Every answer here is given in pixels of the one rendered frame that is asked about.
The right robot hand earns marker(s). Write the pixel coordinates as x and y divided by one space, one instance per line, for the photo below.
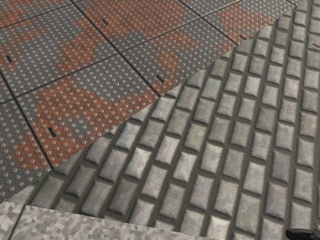
302 234

